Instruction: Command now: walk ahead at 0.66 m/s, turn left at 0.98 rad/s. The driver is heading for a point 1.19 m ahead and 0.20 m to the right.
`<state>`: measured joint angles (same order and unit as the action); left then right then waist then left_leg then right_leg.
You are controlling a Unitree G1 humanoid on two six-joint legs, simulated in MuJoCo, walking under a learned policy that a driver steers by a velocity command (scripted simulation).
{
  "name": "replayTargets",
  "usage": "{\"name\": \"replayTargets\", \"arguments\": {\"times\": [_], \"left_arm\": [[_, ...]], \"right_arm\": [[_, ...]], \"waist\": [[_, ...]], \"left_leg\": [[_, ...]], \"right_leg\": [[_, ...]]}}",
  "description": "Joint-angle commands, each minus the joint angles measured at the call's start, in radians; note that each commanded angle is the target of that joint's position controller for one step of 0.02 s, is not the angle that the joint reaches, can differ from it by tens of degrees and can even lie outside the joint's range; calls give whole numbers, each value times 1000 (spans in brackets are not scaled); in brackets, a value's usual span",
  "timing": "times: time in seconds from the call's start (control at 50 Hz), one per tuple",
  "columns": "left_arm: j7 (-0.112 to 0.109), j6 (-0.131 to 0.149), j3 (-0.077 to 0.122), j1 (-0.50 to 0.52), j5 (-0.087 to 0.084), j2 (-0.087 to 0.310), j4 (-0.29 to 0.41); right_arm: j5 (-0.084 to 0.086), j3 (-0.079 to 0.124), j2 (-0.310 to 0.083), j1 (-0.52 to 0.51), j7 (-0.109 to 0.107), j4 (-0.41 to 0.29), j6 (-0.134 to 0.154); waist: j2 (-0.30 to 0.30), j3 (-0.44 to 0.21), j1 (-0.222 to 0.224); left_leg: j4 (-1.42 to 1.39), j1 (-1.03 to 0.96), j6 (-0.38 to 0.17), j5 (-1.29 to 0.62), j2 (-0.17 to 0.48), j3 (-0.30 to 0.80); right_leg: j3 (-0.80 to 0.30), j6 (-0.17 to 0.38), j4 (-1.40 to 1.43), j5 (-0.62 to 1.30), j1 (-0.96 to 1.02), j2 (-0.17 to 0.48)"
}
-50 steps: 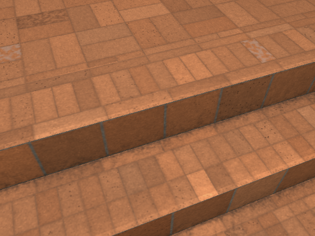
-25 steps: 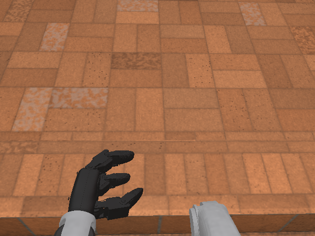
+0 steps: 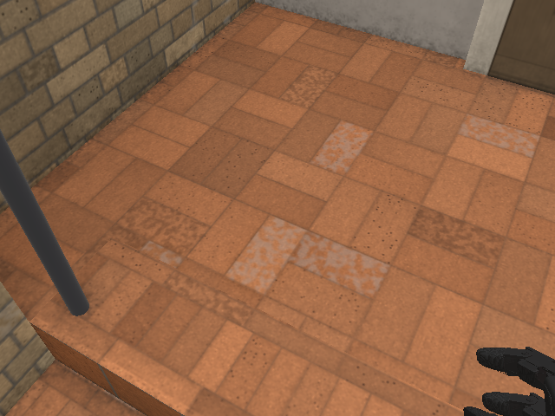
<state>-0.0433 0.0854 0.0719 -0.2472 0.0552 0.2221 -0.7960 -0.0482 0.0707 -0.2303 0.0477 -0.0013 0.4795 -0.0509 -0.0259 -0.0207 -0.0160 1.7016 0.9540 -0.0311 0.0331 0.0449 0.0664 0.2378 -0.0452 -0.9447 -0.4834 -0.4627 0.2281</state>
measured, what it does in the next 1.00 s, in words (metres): climbs, turning right: left foot, then right foot 0.18 m higher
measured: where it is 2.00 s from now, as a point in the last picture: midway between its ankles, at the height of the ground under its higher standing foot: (283, 142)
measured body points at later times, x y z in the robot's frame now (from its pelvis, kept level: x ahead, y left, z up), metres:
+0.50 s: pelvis +0.32 +0.17 +0.04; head +0.30 +0.19 +0.49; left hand +0.55 +0.34 -0.02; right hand +0.22 -0.04 -0.10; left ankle +0.18 +0.22 -0.69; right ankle +0.40 +0.06 -0.33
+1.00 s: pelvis +0.80 +0.21 +0.23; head +0.83 +0.21 +0.68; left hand +0.92 +0.46 +0.09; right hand +1.01 -0.06 +0.23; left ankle +1.03 +0.27 -0.48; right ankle +0.58 +0.17 -0.44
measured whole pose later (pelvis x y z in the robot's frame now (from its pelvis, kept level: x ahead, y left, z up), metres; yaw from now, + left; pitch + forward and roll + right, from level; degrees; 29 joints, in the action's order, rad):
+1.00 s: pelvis +0.80 +0.21 +0.23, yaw -24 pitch +2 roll -3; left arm 0.00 0.09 0.08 -0.40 0.00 0.27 -0.82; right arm -0.01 -0.05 -0.18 -0.07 -0.04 0.44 0.09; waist -0.01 0.01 0.06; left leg 0.50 0.59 0.04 -0.29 0.05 0.14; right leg -0.23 0.09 -0.84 -0.33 -0.09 -0.21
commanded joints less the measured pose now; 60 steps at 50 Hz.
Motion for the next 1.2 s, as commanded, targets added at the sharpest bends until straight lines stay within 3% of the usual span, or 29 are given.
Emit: {"name": "replayTargets", "arguments": {"times": [0.02,0.12,0.14,0.18,0.2,0.22,0.24,0.28,0.38,0.46,0.52,0.54,0.58,0.62,0.64,0.66,0.68,0.72,0.76,0.8,0.86,0.92,0.96,0.98,1.02,1.04,1.1,1.14,1.2], "left_arm": [[5,32,36,24,8,135,66],[9,30,54,11,16,225,77],[13,9,48,-79,3,203,43],[20,-8,32,-98,-8,195,10],[34,-10,19,-87,-2,181,9],[59,-7,9,-46,-10,123,42],[66,4,10,1,-60,77,173],[31,19,-1,82,-72,15,190],[58,-5,-68,147,-62,-174,215],[49,-65,-98,282,-81,-177,290],[50,-122,-99,435,-86,-116,347],[59,-122,-105,370,-75,-99,305],[67,-141,-112,248,-90,-104,249],[38,-148,-48,-6,-74,18,192],[35,-125,-15,-50,-56,81,198],[45,-103,14,-68,-45,126,200],[36,-95,28,48,-71,154,173],[54,-80,45,-30,-56,162,130],[34,-24,4,-102,11,46,37],[41,11,32,-48,-24,223,13],[41,46,27,61,-33,237,104],[33,35,54,65,-60,273,62],[39,34,76,113,-67,294,96],[34,31,69,123,-51,232,112],[28,-30,27,89,-51,66,171],[28,-61,12,-175,-99,24,178],[42,-99,21,-94,-30,86,169],[95,-149,30,-59,-30,110,194],[56,-154,29,32,-1,121,232]], "right_arm": [[9,21,-45,-101,13,-98,10],[62,-3,-44,-66,82,-63,23],[63,17,-102,-49,102,-14,35],[64,35,-103,239,103,96,74],[56,55,-119,418,93,183,91],[36,46,-135,485,95,199,107],[29,65,-266,549,63,181,101],[-26,47,-195,488,23,150,112],[-7,-27,23,508,39,379,180],[6,-62,53,421,26,451,187],[48,-83,9,505,-22,500,182],[75,-97,14,496,-39,482,167],[101,-51,-188,485,-68,418,176],[94,1,-293,406,-97,335,168],[87,19,-302,377,-79,270,172],[81,9,-196,296,-36,210,192],[46,-35,-2,172,22,111,215],[-25,-48,22,74,65,-30,231],[-16,-87,102,10,33,-108,218],[-12,-94,67,113,-38,-69,147],[29,-63,-102,-79,-39,-166,139],[26,-65,-58,121,-9,-38,109],[73,-26,-125,377,-51,74,119],[68,-10,-155,501,-67,153,118],[-10,-11,-183,419,-56,161,124],[-21,-37,-116,339,-38,145,126],[-2,-26,-78,157,-49,116,168],[29,-9,-148,182,-68,161,147],[41,-27,-114,221,-91,192,122]], "waist": [[123,19,4],[260,55,26],[175,70,82],[145,22,-40],[25,-62,-149],[-72,-44,-177],[-372,-159,-175],[-171,-126,-182],[-44,43,-18],[-5,185,103],[27,320,82],[72,237,97],[-12,-45,163],[-187,-184,257],[-194,-202,279],[-99,-217,292],[217,-113,190],[37,-28,142],[-75,121,37],[-191,182,-79],[-199,298,-43],[-102,-162,-74],[14,-272,-228],[-92,-231,-251],[-50,-128,-140],[-74,-277,47],[-50,-211,64],[-22,-80,60],[-76,-51,32]], "left_leg": [[-33,191,3,-35,49,78],[-720,-223,-35,444,106,-114],[-831,-402,-49,563,19,-278],[-961,-798,-76,299,-59,-295],[-1052,-965,-69,249,-123,-270],[-1115,-1029,-34,338,1,-49],[-1389,-1179,-66,616,239,504],[-1468,-1078,-1,547,352,554],[-1384,-890,-13,317,310,205],[-1559,-650,89,255,228,-127],[-1822,-525,9,-91,182,-280],[-1754,-588,30,-549,142,-382],[-1480,-719,47,-1504,173,-418],[-1069,-871,4,-1963,261,-329],[-717,-866,-22,-1875,252,-286],[-263,-634,-45,-956,144,-214],[131,-160,-22,70,-145,-117],[433,129,-40,181,-138,45],[528,226,-28,364,-115,75],[393,200,-6,487,-71,13],[-564,-239,62,338,35,-41],[-951,-845,44,-142,-67,-25],[-1197,-1081,67,-372,-93,-27],[-1375,-1135,100,-575,-43,-43],[-1097,-1277,51,-1146,245,142],[-1018,-1386,-50,-1284,399,302],[-1297,-976,-193,-325,350,334],[-1324,-725,-162,-443,330,154],[-1325,-791,-118,-538,307,15]], "right_leg": [[-415,136,531,-438,194,284],[-114,85,785,-367,165,224],[-44,105,767,-346,151,154],[13,147,529,37,106,109],[61,156,201,353,101,23],[9,153,-82,285,-96,-35],[-137,85,-452,89,-393,-185],[-395,76,-926,249,-561,-195],[-358,181,-1540,229,-925,-223],[-286,219,-1362,217,-971,-279],[-73,235,-1044,127,-772,-255],[37,260,-919,80,-591,-278],[110,285,-650,82,-190,-330],[95,274,-465,-177,2,-424],[-64,336,-285,-329,51,-452],[-425,431,-15,-254,232,-359],[-961,531,370,-284,242,-271],[-1242,549,549,-251,254,-143],[-1130,470,545,-96,71,-168],[-884,399,514,308,-42,-203],[-636,284,748,647,-373,-260],[-548,226,528,810,-67,-361],[-513,125,151,1052,119,-395],[-456,70,-107,550,134,-465],[-387,71,-531,-277,-230,-452],[-407,53,-569,-233,-318,-356],[-303,49,-537,45,-249,-257],[-339,45,-426,87,-145,-221],[-265,75,-301,157,-243,-226]]}}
